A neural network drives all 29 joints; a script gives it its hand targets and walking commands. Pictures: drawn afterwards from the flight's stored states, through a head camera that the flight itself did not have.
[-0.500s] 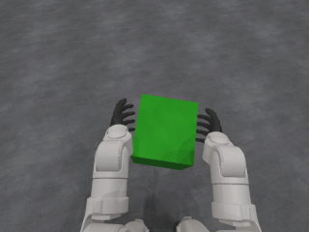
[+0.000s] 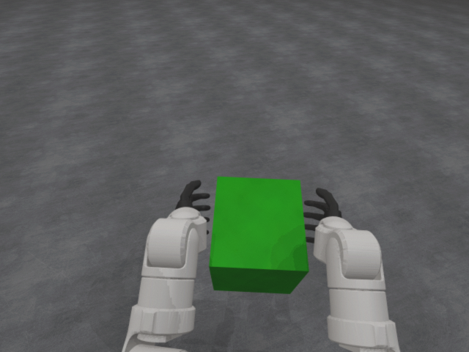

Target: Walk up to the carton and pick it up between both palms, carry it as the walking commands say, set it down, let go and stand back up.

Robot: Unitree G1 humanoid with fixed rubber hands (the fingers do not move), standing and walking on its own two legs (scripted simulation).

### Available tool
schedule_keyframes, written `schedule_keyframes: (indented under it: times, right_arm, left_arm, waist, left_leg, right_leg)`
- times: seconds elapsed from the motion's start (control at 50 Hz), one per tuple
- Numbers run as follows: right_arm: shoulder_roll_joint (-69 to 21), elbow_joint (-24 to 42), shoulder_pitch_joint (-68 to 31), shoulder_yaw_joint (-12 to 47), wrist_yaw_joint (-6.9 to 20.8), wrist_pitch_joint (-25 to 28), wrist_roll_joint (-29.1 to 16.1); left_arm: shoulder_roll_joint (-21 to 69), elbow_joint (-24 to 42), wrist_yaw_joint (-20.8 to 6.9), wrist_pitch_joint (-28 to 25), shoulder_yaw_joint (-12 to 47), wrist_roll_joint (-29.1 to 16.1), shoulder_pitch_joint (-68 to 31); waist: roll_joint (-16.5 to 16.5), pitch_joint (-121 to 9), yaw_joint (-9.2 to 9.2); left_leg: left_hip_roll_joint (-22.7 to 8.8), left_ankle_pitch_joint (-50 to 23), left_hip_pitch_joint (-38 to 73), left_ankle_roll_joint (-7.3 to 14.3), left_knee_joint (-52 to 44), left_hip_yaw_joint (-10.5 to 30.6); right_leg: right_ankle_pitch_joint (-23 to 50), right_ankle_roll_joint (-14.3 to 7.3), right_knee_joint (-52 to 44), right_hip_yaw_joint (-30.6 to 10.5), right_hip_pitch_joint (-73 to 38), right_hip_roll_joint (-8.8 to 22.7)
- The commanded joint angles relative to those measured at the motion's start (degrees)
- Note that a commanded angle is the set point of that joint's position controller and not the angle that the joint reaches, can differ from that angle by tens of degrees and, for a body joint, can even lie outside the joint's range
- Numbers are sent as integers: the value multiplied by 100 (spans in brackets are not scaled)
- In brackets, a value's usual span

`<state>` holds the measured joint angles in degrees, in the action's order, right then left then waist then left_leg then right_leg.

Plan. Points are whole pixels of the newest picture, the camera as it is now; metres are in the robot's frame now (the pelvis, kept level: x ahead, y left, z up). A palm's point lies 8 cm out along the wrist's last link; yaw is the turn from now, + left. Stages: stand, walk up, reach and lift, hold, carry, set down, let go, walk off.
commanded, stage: carry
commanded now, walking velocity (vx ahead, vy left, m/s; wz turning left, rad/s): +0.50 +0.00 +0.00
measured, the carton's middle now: (255, 237) +0.34 -0.03 +0.03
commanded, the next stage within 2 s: none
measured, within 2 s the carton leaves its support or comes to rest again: neither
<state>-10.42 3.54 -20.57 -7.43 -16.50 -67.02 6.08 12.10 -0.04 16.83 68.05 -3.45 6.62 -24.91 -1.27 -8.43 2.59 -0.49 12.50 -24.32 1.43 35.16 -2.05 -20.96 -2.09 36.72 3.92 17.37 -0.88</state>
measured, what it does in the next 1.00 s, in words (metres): walks ahead: right foot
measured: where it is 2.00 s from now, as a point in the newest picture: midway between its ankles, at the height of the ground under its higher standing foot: (229, 231)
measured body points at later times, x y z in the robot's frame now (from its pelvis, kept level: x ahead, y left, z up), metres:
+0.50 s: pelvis +0.03 +0.04 +0.03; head +0.01 +0.04 +0.48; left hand +0.35 +0.16 +0.13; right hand +0.35 -0.08 +0.12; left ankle +0.01 +0.11 -0.72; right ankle +0.03 -0.10 -0.67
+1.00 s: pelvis +0.30 -0.02 +0.02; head +0.36 -0.03 +0.47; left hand +0.63 +0.10 +0.09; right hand +0.62 -0.14 +0.08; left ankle +0.29 +0.10 -0.67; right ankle +0.25 -0.11 -0.72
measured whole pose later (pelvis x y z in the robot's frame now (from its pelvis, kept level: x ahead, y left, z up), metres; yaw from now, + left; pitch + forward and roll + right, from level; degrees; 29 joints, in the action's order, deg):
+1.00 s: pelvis +0.30 -0.02 +0.02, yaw +2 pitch +4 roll +2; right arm -10.5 9.4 -20.9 -6.2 -17.1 -66.2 3.6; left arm 12.2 5.8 17.4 64.6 -5.2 4.9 -25.1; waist -0.5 3.1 -0.1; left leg -1.7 25.1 -29.0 -0.2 50.5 -5.2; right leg -14.8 -2.4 21.1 9.1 10.7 2.4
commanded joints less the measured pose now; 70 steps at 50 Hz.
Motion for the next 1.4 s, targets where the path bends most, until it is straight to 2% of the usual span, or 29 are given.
schedule_keyframes:
  times: [0.0, 0.02, 0.08, 0.14, 0.16, 0.26, 0.28, 0.3, 0.32, 0.34, 0.4, 0.44, 0.58, 0.64, 0.7, 0.72, 0.74, 0.76, 0.8, 0.86, 1.02, 1.1, 1.12, 1.14, 1.16, 1.18, 1.2, 1.26, 1.38]
  right_arm:
    - [-5416, -876, -2792, 2078, 1327, 363, -1491]
    - [-6189, 720, -3355, 2887, 1268, 372, -2063]
    - [-6315, 870, -3513, 2867, 1207, 341, -2028]
    - [-6264, 720, -3458, 2798, 1102, 300, -1816]
    - [-6262, 1019, -3630, 2859, 1086, 307, -1850]
    - [-6276, 638, -2785, 2627, 1080, 231, -1776]
    - [-6163, 418, -2577, 2477, 1070, 204, -1710]
    - [-6116, 353, -2591, 2366, 1079, 202, -1657]
    - [-6034, 240, -2343, 2359, 1102, 178, -1646]
    - [-5986, 416, -2511, 2441, 1083, 215, -1619]
    - [-6196, 424, -2865, 2583, 1082, 132, -1731]
    - [-6280, 886, -3137, 2783, 1095, 209, -1843]
    - [-6077, 1050, -2757, 2533, 1096, 331, -1826]
    - [-6172, 1033, -2531, 2601, 1102, 329, -1813]
    - [-6075, 889, -2354, 2656, 1080, 247, -1702]
    - [-5881, 743, -2179, 2627, 1023, 232, -1616]
    - [-5802, 905, -2455, 2730, 1013, 255, -1663]
    - [-5793, 1200, -2751, 2802, 995, 293, -1756]
    - [-5893, 1320, -2795, 3000, 1106, 291, -1908]
    - [-6173, 1886, -3486, 3168, 1179, 512, -2260]
    - [-6008, 1941, -2678, 3252, 979, 612, -2017]
    - [-5894, 1519, -2001, 3147, 999, 421, -1790]
    - [-5907, 1470, -2107, 3158, 1013, 373, -1817]
    - [-5783, 1395, -2200, 3104, 1030, 333, -1829]
    - [-5722, 1165, -2150, 2984, 1039, 306, -1757]
    - [-5772, 889, -2084, 2966, 1040, 275, -1724]
    - [-5860, 720, -2033, 2937, 1063, 283, -1762]
    - [-6151, 1299, -2412, 3044, 1214, 488, -1968]
    - [-6121, 2019, -2768, 2941, 1194, 780, -1967]
  left_arm:
    - [5197, -775, -1084, -460, 1250, -923, -1495]
    - [5998, 699, -1078, -454, 2079, -1594, -2042]
    - [6164, 815, -1163, -444, 2140, -1795, -2347]
    - [6158, 740, -1177, -386, 2165, -1867, -2407]
    - [6231, 823, -1195, -362, 2210, -1909, -2457]
    - [6357, 855, -1164, -232, 2439, -1916, -2094]
    - [6306, 589, -1150, -148, 2406, -1837, -1853]
    - [6309, 715, -1144, -144, 2474, -1874, -2172]
    - [6125, 778, -1142, -140, 2437, -1831, -2085]
    - [6096, 727, -1133, -193, 2442, -1804, -2146]
    - [6149, 534, -1153, -171, 2290, -1834, -2146]
    - [6254, 679, -1204, -260, 2248, -1869, -2129]
    - [6389, 1056, -1114, -334, 2632, -1926, -2136]
    - [6285, 1424, -1093, -367, 2709, -1975, -2279]
    - [6151, 1223, -1085, -312, 2499, -1923, -1948]
    - [6060, 969, -1080, -288, 2369, -1874, -1702]
    - [5951, 952, -1080, -326, 2325, -1845, -1577]
    - [5957, 984, -1079, -355, 2332, -1893, -1796]
    - [6222, 692, -1103, -386, 2329, -1698, -1389]
    - [6432, 1410, -1140, -613, 2289, -1915, -1912]
    - [5982, 1596, -1194, -659, 2386, -1926, -1227]
    - [5760, 1453, -1209, -480, 2436, -1854, -979]
    - [5780, 1194, -1191, -402, 2379, -1813, -983]
    - [5605, 1191, -1173, -369, 2344, -1745, -964]
    - [5687, 1163, -1156, -315, 2417, -1727, -1005]
    - [5564, 1040, -1138, -320, 2365, -1673, -1064]
    - [5573, 1197, -1122, -359, 2398, -1762, -1282]
    - [6061, 1447, -1206, -568, 2677, -1940, -1695]
    - [6551, 1800, -1289, -790, 2806, -2180, -2004]
  waist:
    - [835, -1697, -371]
    - [536, -1822, -341]
    - [-224, -1682, -349]
    - [-1278, -1198, -307]
    - [-1222, -983, -306]
    - [158, -1680, -227]
    - [706, -1825, -130]
    - [1838, -1885, -70]
    - [2211, -1631, -40]
    - [1680, -1394, -90]
    - [99, -1119, -140]
    - [-199, -1073, -110]
    - [1338, -1329, -108]
    - [1254, -1435, -63]
    - [737, -1788, -182]
    - [583, -2145, -335]
    - [-235, -2504, -542]
    - [-1126, -2578, -458]
    - [-1004, -2403, -469]
    - [-288, -1935, -459]
    - [-1022, -1733, -430]
    - [-757, -1738, -295]
    - [-289, -2026, -182]
    - [263, -2401, -34]
    - [1662, -2627, -151]
    - [1717, -2491, -194]
    - [1438, -2676, -145]
    - [422, -2457, -163]
    - [772, -2004, -112]
  left_leg:
    - [-1179, -1175, 1123, 414, -1079, 1326]
    - [-1062, -78, 914, 203, -1514, 1110]
    - [-651, 1910, 434, 16, -1442, 621]
    - [41, 1012, 113, -228, 393, -403]
    - [28, 828, -134, -246, 615, -474]
    - [112, 347, 1927, -83, -1244, -586]
    - [-294, 800, 3054, 69, -1616, -69]
    - [-1304, 1947, 3546, 440, -2386, 1474]
    - [-2185, 2127, 3864, 806, -2705, 2622]
    - [-2464, 1602, 3827, 958, -2722, 2856]
    - [-2082, 1636, 2975, 794, -2936, 1876]
    - [-1865, 984, 3048, 715, -2811, 1425]
    - [-1427, -997, 3596, 637, -2204, 480]
    - [-1387, -2835, 4033, 674, -1633, 276]
    - [-1041, -4504, 3564, 265, -271, -576]
    - [-837, -4167, 2567, 8, 686, -833]
    - [-616, -2893, 828, -147, 1791, -702]
    - [-16, 897, -968, -158, 2771, -513]
    - [-95, 1888, -2056, -134, 3352, 116]
    - [-307, 1650, -1564, -147, 2055, 17]
    - [8, -670, -390, -176, -246, -831]
    - [378, -1633, 1454, -69, -1433, -1286]
    - [189, -1925, 2817, 118, -1629, -1056]
    - [-796, -1492, 4213, 581, -1529, 232]
    - [-2168, -2264, 5204, 1165, -1512, 2326]
    - [-2426, -2726, 5086, 1355, -1635, 2878]
    - [-2432, -2887, 5564, 1596, -1394, 2664]
    - [-1990, -2402, 4622, 908, -1764, 1300]
    - [-1677, -1771, 3822, 736, -2121, 310]
  right_leg:
    - [221, -53, -661, -584, -57, 493]
    - [80, -25, -904, -453, -597, 600]
    - [-1464, -291, -1598, -945, -669, 791]
    - [-2584, -598, -2957, -2113, -379, 1646]
    - [-2482, -703, -3154, -2132, -335, 1866]
    - [-695, -318, -1749, -702, -194, 1111]
    - [-601, -74, -913, -344, 629, 876]
    - [-504, 229, 207, 69, 1487, 559]
    - [-999, 306, 1064, 211, 2547, 285]
    - [-910, 274, 1654, -132, 2942, 351]
    - [-120, 202, 1079, -142, 2183, 593]
    - [147, 292, 724, -8, 1985, 506]
    - [672, 355, 202, 250, 1891, 486]
    - [677, 273, -165, 405, 1881, 307]
    - [1343, 149, -1492, 895, -12, -110]
    - [1481, -43, -1731, 642, -1650, 69]
    - [1895, -434, -1562, -519, -3445, 912]
    - [3568, -1109, -1340, -2225, -4748, 2111]
    - [5008, -1429, -1344, -2698, -4843, 2450]
    - [3998, -924, -1708, -1595, -3691, 2149]
    - [4631, -466, -1601, 195, -3112, 1338]
    - [4869, -123, -571, 684, -2242, 1002]
    - [4127, 36, 377, 790, -1433, 821]
    - [2683, 231, 1587, 674, 52, 618]
    - [-473, 336, 2758, 400, 1492, -28]
    - [-1236, 154, 3353, -151, 1761, -128]
    - [-1035, 91, 3486, -392, 2148, 159]
    - [-163, 90, 2471, -430, 1954, 568]
    - [378, 239, 685, 68, 1559, 453]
